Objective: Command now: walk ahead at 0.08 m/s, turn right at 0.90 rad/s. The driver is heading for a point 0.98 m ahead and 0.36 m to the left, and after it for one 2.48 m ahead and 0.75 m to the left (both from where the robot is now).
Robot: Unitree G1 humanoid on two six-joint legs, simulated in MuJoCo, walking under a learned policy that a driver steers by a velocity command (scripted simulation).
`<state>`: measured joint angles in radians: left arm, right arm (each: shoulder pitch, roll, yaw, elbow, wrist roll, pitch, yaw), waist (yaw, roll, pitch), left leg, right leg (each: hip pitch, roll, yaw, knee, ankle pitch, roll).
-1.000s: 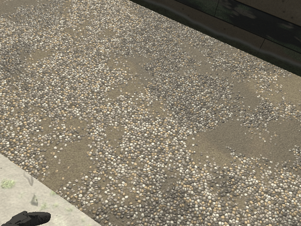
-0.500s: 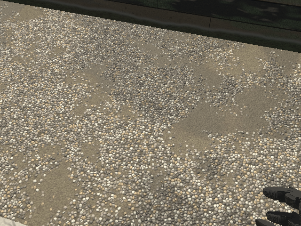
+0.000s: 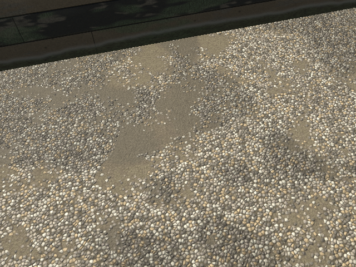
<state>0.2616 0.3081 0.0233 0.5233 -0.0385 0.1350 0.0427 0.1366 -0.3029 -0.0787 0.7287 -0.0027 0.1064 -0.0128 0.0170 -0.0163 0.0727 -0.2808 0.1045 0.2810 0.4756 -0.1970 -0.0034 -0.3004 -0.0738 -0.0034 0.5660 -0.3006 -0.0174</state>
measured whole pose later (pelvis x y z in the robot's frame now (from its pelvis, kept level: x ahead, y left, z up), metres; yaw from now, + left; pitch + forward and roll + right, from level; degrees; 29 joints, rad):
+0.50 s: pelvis +0.04 +0.00 -0.01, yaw +9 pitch +2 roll +0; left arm 0.06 0.29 -0.04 0.44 0.05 -0.02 0.01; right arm 0.18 -0.28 0.05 0.52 -0.04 0.03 0.03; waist -0.02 -0.05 0.04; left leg -0.36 -0.07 -0.06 0.67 -0.33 0.04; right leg -0.36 0.00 0.03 0.87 -0.53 0.08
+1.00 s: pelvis +0.04 -0.02 -0.01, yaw +29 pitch -2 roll -2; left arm 0.06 0.30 -0.02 0.44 0.08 -0.01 0.02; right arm 0.00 -0.30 0.05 0.37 0.02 0.06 0.06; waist 0.00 -0.01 0.01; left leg -0.34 -0.17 -0.32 0.69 -0.27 0.01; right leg -0.18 -0.07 -0.25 0.60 -0.37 0.01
